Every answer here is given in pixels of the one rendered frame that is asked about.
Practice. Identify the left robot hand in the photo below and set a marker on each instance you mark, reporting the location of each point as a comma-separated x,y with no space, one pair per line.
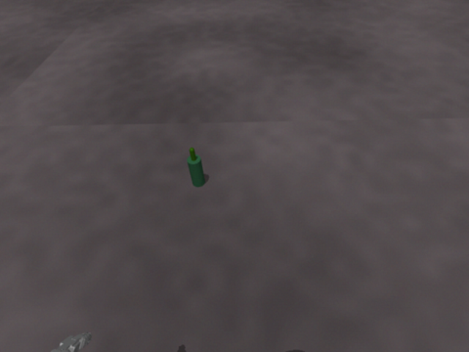
74,344

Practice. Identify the bottle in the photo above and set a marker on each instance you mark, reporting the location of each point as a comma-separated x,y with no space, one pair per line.
195,168

